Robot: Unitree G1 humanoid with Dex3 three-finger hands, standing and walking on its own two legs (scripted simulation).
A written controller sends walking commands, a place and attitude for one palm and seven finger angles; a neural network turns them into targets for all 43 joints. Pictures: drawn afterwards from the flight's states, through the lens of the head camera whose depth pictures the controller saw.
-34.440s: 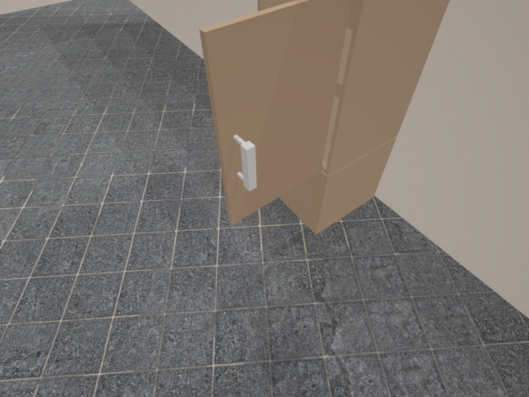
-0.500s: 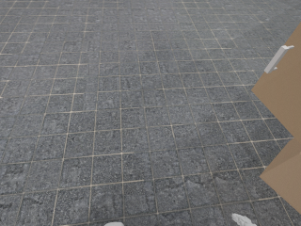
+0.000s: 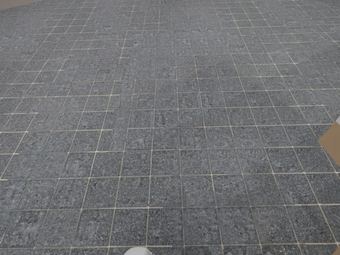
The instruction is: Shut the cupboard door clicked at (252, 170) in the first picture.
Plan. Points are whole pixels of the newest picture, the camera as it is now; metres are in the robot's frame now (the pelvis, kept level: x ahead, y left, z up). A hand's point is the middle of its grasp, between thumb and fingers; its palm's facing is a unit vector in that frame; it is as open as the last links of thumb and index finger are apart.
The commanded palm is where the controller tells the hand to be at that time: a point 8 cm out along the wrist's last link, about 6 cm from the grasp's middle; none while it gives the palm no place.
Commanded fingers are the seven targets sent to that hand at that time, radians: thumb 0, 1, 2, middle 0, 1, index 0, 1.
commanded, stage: walk to a spot facing it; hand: left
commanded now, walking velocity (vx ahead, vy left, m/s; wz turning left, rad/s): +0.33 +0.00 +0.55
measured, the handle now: out of the picture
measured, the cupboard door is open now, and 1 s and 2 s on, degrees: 71 71 71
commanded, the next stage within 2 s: turn to face it in 0.26 s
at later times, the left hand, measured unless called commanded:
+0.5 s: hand out of the picture +0.14 +0.27 -0.19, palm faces +0.28 -0.94 -0.19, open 7.4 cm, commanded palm none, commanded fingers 0.00 0.90 0.90 -0.20 -0.30 -0.20 -0.30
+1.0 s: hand (96, 180) +0.36 +0.27 -0.16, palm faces -0.01 -0.97 -0.23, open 7.4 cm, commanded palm none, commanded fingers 0.00 0.90 0.90 -0.20 -0.30 -0.20 -0.30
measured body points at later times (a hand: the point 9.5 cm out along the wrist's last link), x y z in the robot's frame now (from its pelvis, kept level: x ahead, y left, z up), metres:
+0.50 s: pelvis +0.18 +0.08 -0.01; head +0.22 +0.12 +0.44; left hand +0.12 +0.32 -0.17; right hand +0.36 -0.13 -0.13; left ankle +0.22 +0.16 -0.73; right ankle +0.16 -0.09 -0.65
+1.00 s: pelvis +0.27 +0.08 +0.00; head +0.31 +0.07 +0.45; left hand +0.36 +0.32 -0.14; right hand +0.30 -0.18 -0.15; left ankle +0.25 +0.20 -0.66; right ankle +0.28 -0.02 -0.73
